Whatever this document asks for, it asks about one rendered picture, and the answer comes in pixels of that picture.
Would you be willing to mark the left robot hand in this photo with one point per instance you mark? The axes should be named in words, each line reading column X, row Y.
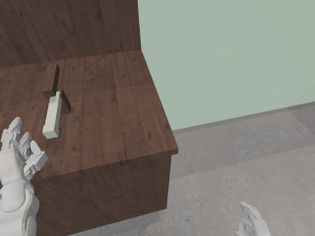
column 15, row 161

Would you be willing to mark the right robot hand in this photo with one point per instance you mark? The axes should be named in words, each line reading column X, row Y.
column 258, row 227

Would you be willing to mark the counter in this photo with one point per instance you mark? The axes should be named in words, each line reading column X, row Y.
column 112, row 157

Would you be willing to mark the left robot forearm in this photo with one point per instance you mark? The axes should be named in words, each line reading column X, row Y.
column 18, row 209

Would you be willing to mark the tap lever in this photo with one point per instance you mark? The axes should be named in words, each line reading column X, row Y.
column 50, row 128

